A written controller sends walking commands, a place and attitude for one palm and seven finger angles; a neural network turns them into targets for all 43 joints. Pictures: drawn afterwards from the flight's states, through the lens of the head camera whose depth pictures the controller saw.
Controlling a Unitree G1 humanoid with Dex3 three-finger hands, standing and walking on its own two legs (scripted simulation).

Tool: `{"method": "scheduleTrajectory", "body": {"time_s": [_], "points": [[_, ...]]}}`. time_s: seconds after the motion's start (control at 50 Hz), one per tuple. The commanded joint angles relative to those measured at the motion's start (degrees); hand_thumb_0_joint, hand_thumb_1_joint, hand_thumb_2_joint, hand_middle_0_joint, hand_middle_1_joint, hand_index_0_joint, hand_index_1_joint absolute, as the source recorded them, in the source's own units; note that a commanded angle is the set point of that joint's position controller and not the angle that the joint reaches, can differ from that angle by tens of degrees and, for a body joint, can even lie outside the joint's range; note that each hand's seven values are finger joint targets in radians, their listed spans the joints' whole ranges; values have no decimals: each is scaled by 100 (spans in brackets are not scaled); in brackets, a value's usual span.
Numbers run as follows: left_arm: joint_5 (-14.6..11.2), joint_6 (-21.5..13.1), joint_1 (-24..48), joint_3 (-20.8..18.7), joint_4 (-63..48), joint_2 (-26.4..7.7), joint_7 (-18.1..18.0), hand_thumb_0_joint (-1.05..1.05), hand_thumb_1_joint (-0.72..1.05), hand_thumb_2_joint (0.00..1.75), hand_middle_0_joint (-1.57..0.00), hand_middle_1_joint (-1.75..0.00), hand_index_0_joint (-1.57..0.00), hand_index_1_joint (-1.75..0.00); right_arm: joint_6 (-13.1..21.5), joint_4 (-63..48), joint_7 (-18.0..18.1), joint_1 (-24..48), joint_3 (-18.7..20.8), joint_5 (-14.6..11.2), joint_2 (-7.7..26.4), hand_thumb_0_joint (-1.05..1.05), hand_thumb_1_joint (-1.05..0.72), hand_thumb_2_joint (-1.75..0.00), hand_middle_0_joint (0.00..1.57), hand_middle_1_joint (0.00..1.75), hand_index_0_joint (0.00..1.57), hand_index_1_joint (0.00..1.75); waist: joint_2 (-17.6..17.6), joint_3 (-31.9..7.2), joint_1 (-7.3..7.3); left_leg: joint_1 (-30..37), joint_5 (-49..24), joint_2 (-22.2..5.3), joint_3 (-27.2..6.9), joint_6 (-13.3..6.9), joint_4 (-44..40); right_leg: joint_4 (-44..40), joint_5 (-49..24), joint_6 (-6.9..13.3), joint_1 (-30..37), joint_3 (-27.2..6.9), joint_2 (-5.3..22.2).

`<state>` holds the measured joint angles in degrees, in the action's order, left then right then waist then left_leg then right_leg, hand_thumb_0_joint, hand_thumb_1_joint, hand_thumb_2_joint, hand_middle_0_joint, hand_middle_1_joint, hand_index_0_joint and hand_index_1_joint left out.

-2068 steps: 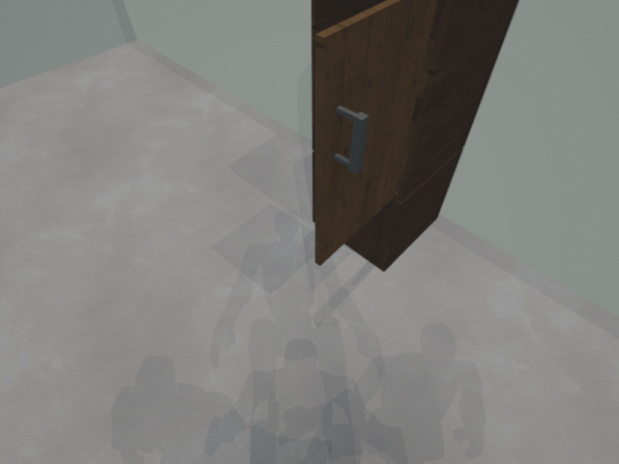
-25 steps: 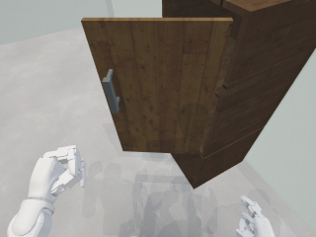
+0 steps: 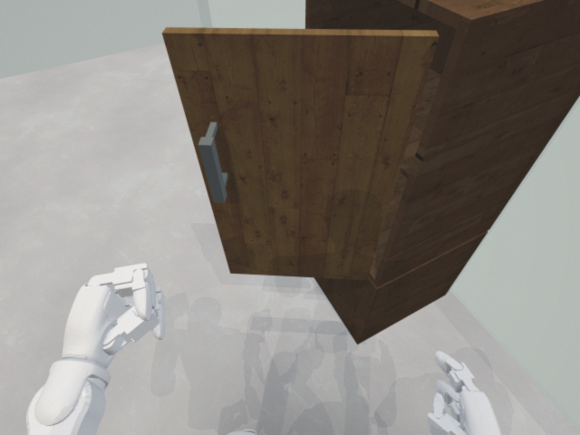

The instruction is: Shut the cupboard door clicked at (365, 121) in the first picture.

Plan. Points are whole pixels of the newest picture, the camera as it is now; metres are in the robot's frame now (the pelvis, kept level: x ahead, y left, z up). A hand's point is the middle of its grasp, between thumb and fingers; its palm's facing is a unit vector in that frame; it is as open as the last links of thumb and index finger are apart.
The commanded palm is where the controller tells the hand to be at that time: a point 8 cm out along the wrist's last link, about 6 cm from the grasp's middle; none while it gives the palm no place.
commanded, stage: bring the fist close to the handle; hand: left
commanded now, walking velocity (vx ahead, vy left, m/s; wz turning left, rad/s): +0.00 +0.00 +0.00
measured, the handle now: (216, 163) +0.50 +0.17 +0.09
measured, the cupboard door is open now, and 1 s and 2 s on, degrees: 59 59 53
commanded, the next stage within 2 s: push the door shut along its arc in 1.30 s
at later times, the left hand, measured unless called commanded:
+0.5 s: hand (193, 250) +0.32 +0.16 +0.09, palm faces +0.01 -1.00 -0.02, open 3.1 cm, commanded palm +0.31 +0.21 +0.09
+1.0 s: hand (223, 202) +0.41 +0.14 +0.10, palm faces +0.01 -1.00 +0.00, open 3.1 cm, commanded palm +0.38 +0.20 +0.09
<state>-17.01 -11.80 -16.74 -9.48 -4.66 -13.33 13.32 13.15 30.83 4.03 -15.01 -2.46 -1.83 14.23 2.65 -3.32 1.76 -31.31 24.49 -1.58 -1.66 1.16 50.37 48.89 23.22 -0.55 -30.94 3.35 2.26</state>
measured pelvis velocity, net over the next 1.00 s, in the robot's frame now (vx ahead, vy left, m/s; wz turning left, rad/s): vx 0.00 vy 0.00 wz -0.04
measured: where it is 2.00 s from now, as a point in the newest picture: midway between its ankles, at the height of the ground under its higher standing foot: outside the picture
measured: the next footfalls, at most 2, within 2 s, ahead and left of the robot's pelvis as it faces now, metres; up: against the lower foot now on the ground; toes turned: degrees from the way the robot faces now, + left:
none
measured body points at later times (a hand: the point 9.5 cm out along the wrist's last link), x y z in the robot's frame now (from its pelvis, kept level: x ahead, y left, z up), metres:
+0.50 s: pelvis +0.00 +0.00 +0.01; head +0.03 -0.02 +0.45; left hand +0.32 +0.22 +0.10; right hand +0.15 -0.25 -0.09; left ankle +0.01 +0.13 -0.70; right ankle +0.02 -0.13 -0.70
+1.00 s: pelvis +0.00 +0.00 +0.00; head +0.05 -0.02 +0.45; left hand +0.41 +0.19 +0.10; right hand +0.10 -0.26 -0.11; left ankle +0.01 +0.13 -0.70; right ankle +0.02 -0.13 -0.70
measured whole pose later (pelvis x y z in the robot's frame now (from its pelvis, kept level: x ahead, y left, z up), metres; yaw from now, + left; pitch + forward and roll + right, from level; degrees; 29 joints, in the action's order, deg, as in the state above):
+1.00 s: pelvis +0.00 +0.00 +0.00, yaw -2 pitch +9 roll +0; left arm -10.3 -14.9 28.3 -12.4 39.3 -13.2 6.3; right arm 5.8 36.7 2.1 -16.5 -0.6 -1.5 14.9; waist 1.5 -3.4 -1.8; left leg -34.0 22.5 -2.2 0.7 1.4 47.4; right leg 47.7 21.2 -0.2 -35.6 0.9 1.5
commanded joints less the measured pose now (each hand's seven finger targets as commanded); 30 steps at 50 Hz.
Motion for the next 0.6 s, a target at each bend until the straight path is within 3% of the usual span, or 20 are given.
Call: {"method": "scheduleTrajectory", "body": {"time_s": [0.0,0.12,0.16,0.22,0.28,0.32,0.38,0.44,0.54,0.56,0.58], "points": [[37,-389,1731,-37,-1131,-504,-63,0,90,90,-130,-150,-130,-150,402,-737,106,353,285,-31,677,0,-90,-90,20,30,20,30,-11,-859,-235,364,-630,217,-16,-196,-904,-758,-553,119,320,-4,-257],[202,-139,1949,-257,-600,-733,-261,0,90,90,-130,-150,-130,-150,313,-683,59,325,270,-8,683,0,-90,-90,20,30,20,30,-65,-1107,-40,364,-985,225,15,-178,-1005,-726,-948,157,674,0,-233],[253,-108,2418,-66,-512,-528,-351,0,90,90,-130,-150,-130,-150,280,-672,30,374,246,-13,635,0,-90,-90,20,30,20,30,-107,-1068,-121,400,-937,219,23,-167,-1059,-737,-927,142,619,26,-221],[277,-108,2482,-299,-202,-671,-492,0,90,90,-130,-150,-130,-150,213,-633,7,344,278,14,662,0,-90,-90,20,30,20,30,-287,-1195,-41,401,-1108,224,85,-175,-1050,-766,-1113,144,804,-12,-241],[315,-166,2845,-189,-8,-537,-539,0,90,90,-130,-150,-130,-150,160,-600,-33,367,288,13,637,0,-90,-90,20,30,20,30,-223,-1199,-89,448,-1167,227,138,-170,-1053,-777,-1261,141,792,-42,-225],[310,-190,2907,-387,316,-723,-527,0,90,90,-130,-150,-130,-150,106,-549,-31,319,313,19,685,0,-90,-90,20,30,20,30,-498,-1165,-69,332,-1165,230,168,-185,-1045,-842,-1283,130,902,-92,-233],[349,-284,3531,-244,409,-639,-481,0,90,90,-130,-150,-130,-150,68,-512,-31,339,318,0,666,0,-90,-90,20,30,20,30,-175,-1211,-144,409,-1149,235,209,-177,-1042,-840,-1323,137,828,-128,-203],[365,-338,3990,-197,742,-641,-497,0,90,90,-130,-150,-130,-150,51,-424,-17,301,336,-12,703,0,-90,-90,20,30,20,30,-293,-1202,-223,398,-1029,225,204,-193,-1025,-890,-1193,128,761,-159,-209],[422,-405,4777,-332,1328,-833,-532,0,90,90,-130,-150,-130,-150,-24,-279,3,190,374,-7,741,0,-90,-90,20,30,20,30,-360,-1484,-263,415,-1084,217,216,-203,-990,-869,-1296,117,808,-211,-195],[428,-404,4834,-176,1399,-651,-522,0,90,90,-130,-150,-130,-150,-35,-295,-9,190,366,-10,725,0,-90,-90,20,30,20,30,-261,-1544,-255,439,-1170,233,239,-199,-983,-843,-1434,120,841,-210,-186],[422,-413,4981,-258,1552,-736,-533,0,90,90,-130,-150,-130,-150,-53,-251,-14,141,374,-8,735,0,-90,-90,20,30,20,30,-320,-1618,-266,441,-1241,226,224,-193,-966,-816,-1536,122,875,-202,-188]]}}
